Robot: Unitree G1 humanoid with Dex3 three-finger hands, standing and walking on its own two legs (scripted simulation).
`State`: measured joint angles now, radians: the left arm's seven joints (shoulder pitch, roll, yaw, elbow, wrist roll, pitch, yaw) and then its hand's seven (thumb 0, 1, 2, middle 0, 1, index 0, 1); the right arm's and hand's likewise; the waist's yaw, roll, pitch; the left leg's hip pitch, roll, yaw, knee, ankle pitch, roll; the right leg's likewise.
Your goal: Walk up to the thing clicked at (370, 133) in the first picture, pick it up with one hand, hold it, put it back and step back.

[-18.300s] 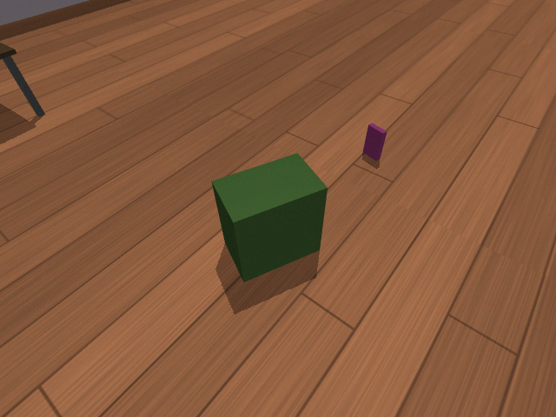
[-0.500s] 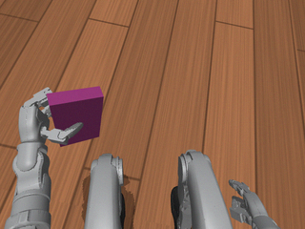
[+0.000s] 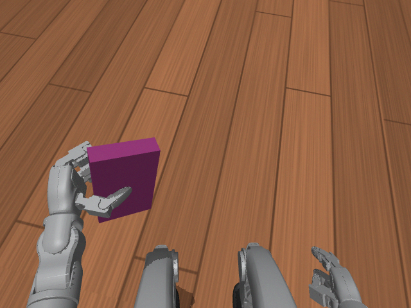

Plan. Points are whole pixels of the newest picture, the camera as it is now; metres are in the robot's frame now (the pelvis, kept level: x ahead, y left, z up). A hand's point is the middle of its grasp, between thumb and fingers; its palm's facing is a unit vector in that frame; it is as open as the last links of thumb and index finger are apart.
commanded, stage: hold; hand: left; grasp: from the side
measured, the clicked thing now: (124, 183) +0.36 +0.16 +0.01
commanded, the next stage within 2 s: crouch in 1.64 s
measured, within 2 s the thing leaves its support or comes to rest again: neither
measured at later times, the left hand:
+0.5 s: hand (81, 144) +0.37 +0.19 +0.13, palm faces +0.10 -0.99 -0.05, open 8.1 cm
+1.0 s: hand (79, 118) +0.38 +0.18 +0.18, palm faces +0.11 -0.99 -0.03, open 8.1 cm
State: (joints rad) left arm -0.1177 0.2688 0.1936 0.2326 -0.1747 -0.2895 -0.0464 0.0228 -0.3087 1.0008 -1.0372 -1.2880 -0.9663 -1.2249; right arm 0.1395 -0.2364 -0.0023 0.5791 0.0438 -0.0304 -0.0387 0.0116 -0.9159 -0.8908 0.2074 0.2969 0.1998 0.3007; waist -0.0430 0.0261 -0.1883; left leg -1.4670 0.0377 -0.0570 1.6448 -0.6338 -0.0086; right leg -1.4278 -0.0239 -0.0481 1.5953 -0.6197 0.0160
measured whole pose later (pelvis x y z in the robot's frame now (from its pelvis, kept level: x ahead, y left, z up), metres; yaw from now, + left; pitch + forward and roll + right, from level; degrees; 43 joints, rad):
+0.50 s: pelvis +0.03 +0.01 +0.10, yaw +1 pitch +17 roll -3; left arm -0.10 0.24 0.16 0.33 -0.17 -0.32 -0.06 0.02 -0.31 1.00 -1.05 -1.28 -0.98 -1.21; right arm 0.23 -0.22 0.01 0.63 0.02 -0.06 -0.03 0.01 -0.92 -0.89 0.21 0.30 0.20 0.30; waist -0.04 0.02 -0.12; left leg -0.98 0.04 -0.03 1.23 -0.54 0.00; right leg -0.94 -0.02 -0.04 1.17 -0.52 0.03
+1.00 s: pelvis +0.05 +0.00 +0.14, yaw +1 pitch +12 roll -2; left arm -0.12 0.21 0.15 0.39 -0.17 -0.34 -0.06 0.02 -0.31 1.00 -1.03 -1.29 -0.97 -1.23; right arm 0.24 -0.22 0.00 0.63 0.01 -0.03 -0.03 0.01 -0.92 -0.90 0.21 0.30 0.20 0.30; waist -0.03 0.01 -0.07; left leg -0.74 0.04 -0.02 1.03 -0.49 -0.01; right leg -0.71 -0.02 -0.04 0.98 -0.47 0.02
